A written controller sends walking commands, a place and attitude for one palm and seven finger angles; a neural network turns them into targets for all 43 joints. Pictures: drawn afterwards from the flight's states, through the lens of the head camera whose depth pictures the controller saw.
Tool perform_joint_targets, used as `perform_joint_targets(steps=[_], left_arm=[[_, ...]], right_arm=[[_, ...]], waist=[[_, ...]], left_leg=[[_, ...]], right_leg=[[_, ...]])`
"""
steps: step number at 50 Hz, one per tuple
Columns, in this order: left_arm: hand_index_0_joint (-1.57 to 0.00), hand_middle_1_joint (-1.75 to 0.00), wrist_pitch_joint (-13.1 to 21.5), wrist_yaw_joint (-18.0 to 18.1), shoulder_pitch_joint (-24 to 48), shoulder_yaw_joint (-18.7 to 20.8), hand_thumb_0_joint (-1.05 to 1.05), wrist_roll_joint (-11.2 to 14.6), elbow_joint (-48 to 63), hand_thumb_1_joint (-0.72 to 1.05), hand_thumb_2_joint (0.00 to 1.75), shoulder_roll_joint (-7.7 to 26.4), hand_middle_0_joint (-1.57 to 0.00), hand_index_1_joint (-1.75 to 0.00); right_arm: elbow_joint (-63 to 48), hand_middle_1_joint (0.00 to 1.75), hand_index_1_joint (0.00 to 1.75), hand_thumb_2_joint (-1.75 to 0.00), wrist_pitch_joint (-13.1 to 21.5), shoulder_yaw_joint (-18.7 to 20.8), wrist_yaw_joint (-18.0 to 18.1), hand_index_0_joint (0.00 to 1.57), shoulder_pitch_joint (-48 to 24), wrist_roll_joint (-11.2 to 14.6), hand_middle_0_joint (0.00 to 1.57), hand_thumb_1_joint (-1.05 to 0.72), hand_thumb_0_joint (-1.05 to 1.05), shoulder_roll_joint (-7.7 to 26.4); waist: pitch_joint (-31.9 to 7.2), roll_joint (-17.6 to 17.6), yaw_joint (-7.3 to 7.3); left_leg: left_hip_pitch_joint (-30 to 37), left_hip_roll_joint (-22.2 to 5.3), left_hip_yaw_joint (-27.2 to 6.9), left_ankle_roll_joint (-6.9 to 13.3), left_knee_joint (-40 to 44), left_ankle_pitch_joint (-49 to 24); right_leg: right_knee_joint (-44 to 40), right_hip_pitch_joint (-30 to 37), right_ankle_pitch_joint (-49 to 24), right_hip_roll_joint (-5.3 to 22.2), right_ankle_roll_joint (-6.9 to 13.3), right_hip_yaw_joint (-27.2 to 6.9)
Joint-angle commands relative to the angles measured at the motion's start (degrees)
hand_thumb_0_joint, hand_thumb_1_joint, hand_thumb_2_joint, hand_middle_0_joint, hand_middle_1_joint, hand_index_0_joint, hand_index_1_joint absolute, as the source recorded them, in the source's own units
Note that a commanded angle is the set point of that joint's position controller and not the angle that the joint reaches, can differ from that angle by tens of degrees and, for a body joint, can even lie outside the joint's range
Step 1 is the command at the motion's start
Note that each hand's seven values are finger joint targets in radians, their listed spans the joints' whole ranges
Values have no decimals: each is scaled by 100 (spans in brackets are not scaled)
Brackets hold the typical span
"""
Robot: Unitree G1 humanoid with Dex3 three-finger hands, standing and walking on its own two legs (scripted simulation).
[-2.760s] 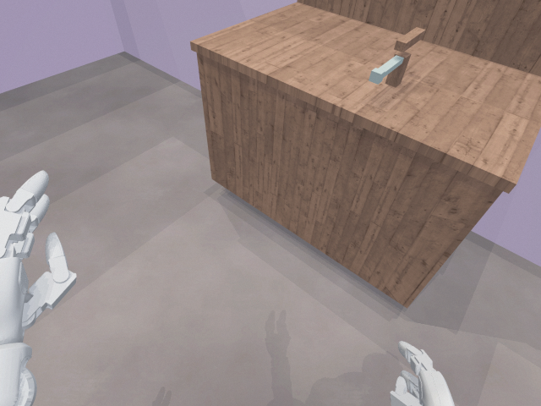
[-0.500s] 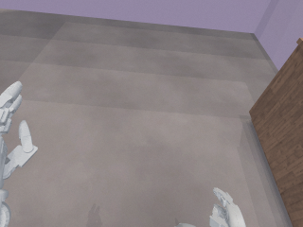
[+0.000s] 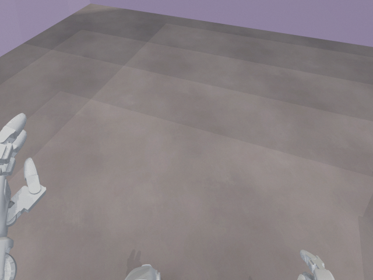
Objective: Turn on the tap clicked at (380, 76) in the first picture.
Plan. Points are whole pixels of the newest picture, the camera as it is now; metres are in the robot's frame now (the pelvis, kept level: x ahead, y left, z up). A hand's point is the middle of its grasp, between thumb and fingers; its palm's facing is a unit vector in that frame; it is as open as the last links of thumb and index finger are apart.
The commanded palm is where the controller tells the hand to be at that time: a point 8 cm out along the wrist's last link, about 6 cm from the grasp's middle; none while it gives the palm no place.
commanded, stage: walk around to get in front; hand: left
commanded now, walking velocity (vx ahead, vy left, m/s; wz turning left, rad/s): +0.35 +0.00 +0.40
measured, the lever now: out of the picture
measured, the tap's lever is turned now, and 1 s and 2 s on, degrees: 0 0 0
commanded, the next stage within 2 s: walk to a spot facing it in 1.70 s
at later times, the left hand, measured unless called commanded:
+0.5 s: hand (16, 157) +0.26 +0.30 +0.18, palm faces +0.59 -0.67 -0.45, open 7.4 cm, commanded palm +0.23 +0.31 +0.17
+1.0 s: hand (35, 96) +0.43 +0.35 +0.17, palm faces +0.59 -0.71 -0.39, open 7.4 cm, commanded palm +0.35 +0.36 +0.17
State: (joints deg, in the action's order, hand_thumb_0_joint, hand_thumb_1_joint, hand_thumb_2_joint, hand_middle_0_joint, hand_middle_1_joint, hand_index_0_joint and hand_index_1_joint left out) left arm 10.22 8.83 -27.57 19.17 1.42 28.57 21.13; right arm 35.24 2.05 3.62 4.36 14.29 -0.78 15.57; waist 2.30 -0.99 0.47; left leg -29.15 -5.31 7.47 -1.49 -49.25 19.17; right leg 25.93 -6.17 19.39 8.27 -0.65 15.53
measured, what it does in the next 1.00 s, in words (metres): walks ahead: left foot, then right foot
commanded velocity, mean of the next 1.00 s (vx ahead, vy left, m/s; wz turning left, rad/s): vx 0.37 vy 0.00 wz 0.16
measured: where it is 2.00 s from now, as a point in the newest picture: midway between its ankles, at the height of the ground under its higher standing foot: (175, 205)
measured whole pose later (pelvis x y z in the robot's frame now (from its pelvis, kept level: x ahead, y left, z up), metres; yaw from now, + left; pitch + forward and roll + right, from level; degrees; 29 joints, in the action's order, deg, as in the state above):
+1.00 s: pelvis +0.25 +0.06 -0.01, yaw +11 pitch +0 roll +0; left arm 11.8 9.8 -23.7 22.8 1.8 27.3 21.7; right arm 34.5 2.9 1.3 2.8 10.5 0.7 8.8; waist 2.4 -0.9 -0.8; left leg -16.7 -5.0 9.7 0.9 -33.0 16.3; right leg 66.7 -26.4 28.2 4.7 -1.8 5.0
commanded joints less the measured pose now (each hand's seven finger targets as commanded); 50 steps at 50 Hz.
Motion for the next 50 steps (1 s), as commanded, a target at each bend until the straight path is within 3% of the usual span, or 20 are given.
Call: perform_joint_targets(steps=[1,3,4,5,6,8,13,23,24,25,26,29,33,36,41,42,43,44,46,50], left_arm=[[-20,-30,312,302,358,892,0,70,1482,90,90,989,-20,-30],[-20,-30,294,323,480,720,0,111,1681,90,90,871,-20,-30],[-20,-30,398,332,628,723,0,93,1879,90,90,899,-20,-30],[-20,-30,521,312,581,658,0,81,2096,90,90,789,-20,-30],[-20,-30,613,362,665,821,0,-46,2028,90,90,1120,-20,-30],[-20,-30,531,156,619,953,0,-49,1302,90,90,1238,-20,-30],[-20,-30,652,63,285,973,0,33,2179,90,90,1071,-20,-30],[-20,-30,370,-10,1067,384,0,-51,206,90,90,596,-20,-30],[-20,-30,323,1,1204,353,0,-93,93,90,90,626,-20,-30],[-20,-30,269,21,1376,392,0,-167,104,90,90,838,-20,-30],[-20,-30,242,40,1544,472,0,-109,256,90,90,1068,-20,-30],[-20,-30,474,29,1636,399,0,-103,938,90,90,1064,-20,-30],[-20,-30,625,102,1036,915,0,-62,1763,90,90,1345,-20,-30],[-20,-30,605,232,297,1169,0,29,1753,90,90,1240,-20,-30],[-20,-30,599,328,54,1055,0,110,1500,90,90,920,-20,-30],[-20,-30,635,297,-38,896,0,108,1380,90,90,738,-20,-30],[-20,-30,698,295,152,906,0,114,1535,90,90,769,-20,-30],[-20,-30,715,289,351,971,0,38,1266,90,90,1011,-20,-30],[-20,-30,621,140,640,910,0,27,1122,90,90,1071,-20,-30],[-20,-30,605,79,456,621,0,3,1909,90,90,802,-20,-30]], right_arm=[[-1184,30,30,-90,382,-7,0,20,-620,22,20,-90,0,84],[-1211,30,30,-90,370,47,33,20,-375,57,20,-90,0,138],[-1252,30,30,-90,361,83,55,20,-360,80,20,-90,0,270],[-1288,30,30,-90,370,99,14,20,-506,48,20,-90,0,418],[-1220,30,30,-90,455,-61,-65,20,-411,39,20,-90,0,239],[-986,30,30,-90,447,21,-147,20,-640,141,20,-90,0,353],[-873,30,30,-90,583,-92,-179,20,-712,175,20,-90,0,92],[-586,30,30,-90,594,-189,38,20,-684,102,20,-90,0,128],[-570,30,30,-90,551,-212,40,20,-662,112,20,-90,0,69],[-618,30,30,-90,492,-208,15,20,-674,121,20,-90,0,-41],[-726,30,30,-90,549,-167,36,20,-996,121,20,-90,0,153],[-620,30,30,-90,513,-121,-55,20,-921,93,20,-90,0,276],[-759,30,30,-90,323,-173,-56,20,-1084,80,20,-90,0,123],[-951,30,30,-90,323,-114,-58,20,-989,62,20,-90,0,14],[-1062,30,30,-90,293,68,44,20,-490,98,20,-90,0,143],[-1078,30,30,-90,301,131,69,20,-373,125,20,-90,0,282],[-1114,30,30,-90,291,153,30,20,-492,123,20,-90,0,381],[-1114,30,30,-90,320,70,-37,20,-559,124,20,-90,0,335],[-931,30,30,-90,347,46,-68,20,-676,117,20,-90,0,300],[-859,30,30,-90,547,4,-142,20,-608,161,20,-90,0,228]], waist=[[-699,-1151,236],[-1294,-609,-158],[-1606,505,-334],[-1608,2448,-213],[-1536,2174,-211],[-964,956,-150],[-553,1543,12],[-408,664,62],[-521,8,81],[-668,-1620,85],[-474,-1939,203],[-229,-570,47],[-287,-550,21],[-617,-515,199],[-1153,16,-70],[-1331,924,-207],[-1328,2030,-174],[-1147,1713,-169],[-774,1275,-196],[-637,1403,-46]], left_leg=[[244,352,597,141,1235,243],[1851,784,829,232,2231,-373],[3190,333,-5,476,2380,-873],[4073,-1300,-2531,1259,2573,-2628],[4231,-1932,-3845,1831,2754,-3732],[2988,-1849,-3385,1834,2907,-2036],[1479,-902,-1563,1262,3406,-509],[737,-677,-1021,852,2364,860],[394,-369,-752,715,1223,802],[-715,259,-241,453,-672,1033],[-1484,554,-610,255,-2034,1325],[-1311,12,-955,95,-2497,392],[-208,-184,-505,88,-690,185],[198,69,157,110,772,-58],[2030,387,570,157,2332,-996],[2896,-226,-473,481,2543,-1183],[3686,-1541,-2535,1192,2747,-2207],[3616,-2084,-3468,1638,3017,-2613],[3025,-2050,-3079,1710,3114,-1755],[2446,-1285,-1298,1181,3211,-1725]], right_leg=[[-150,653,-2802,1227,724,-860],[1720,196,-3304,881,350,-326],[3197,-912,-2454,569,47,-173],[4714,-2749,1196,-338,-283,-362],[5600,-3420,1825,-547,-121,-1025],[5553,-3627,1188,-22,-143,-1549],[3785,-2673,64,-36,-257,-1078],[381,-322,86,-597,-229,-482],[-165,129,343,-242,-15,-1048],[-875,767,974,1054,598,-3235],[-1387,800,785,1982,1092,-4805],[-1316,133,598,1701,1170,-3711],[-1104,-441,-705,1229,888,-1622],[-733,156,-1506,992,926,-1423],[1054,-51,-2127,428,437,-908],[2302,-882,-1550,133,140,-611],[3631,-2433,963,-521,-103,-634],[4493,-3098,1712,-630,-21,-1157],[4785,-3551,1241,-117,-45,-1524],[3548,-3089,323,-96,-134,-1097]])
